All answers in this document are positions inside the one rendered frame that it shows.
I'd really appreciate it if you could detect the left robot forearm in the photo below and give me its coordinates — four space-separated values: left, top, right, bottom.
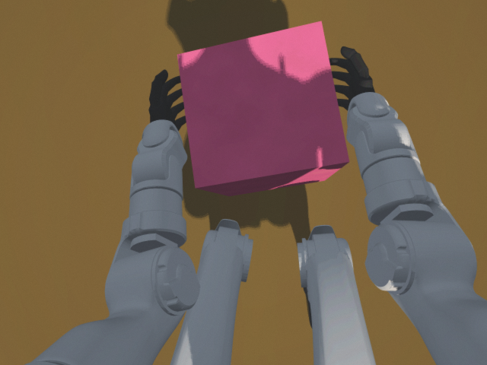
105 119 187 299

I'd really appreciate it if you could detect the left robot upper arm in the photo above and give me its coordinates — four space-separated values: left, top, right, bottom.
25 246 200 365

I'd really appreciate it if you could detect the robot right hand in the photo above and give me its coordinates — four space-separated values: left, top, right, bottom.
329 46 375 110

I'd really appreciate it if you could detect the robot left thigh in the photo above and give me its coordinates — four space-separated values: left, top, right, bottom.
170 227 253 365

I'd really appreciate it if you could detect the right robot upper arm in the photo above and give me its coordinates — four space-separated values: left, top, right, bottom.
365 220 487 365

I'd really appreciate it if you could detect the right robot forearm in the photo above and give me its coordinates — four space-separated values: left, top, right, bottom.
346 92 477 270

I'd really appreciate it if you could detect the carton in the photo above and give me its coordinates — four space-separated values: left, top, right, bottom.
177 21 349 196

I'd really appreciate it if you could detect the left robot shin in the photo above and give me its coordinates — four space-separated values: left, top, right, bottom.
200 219 242 259

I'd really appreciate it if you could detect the robot left hand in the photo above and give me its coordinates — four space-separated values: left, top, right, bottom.
149 69 186 131

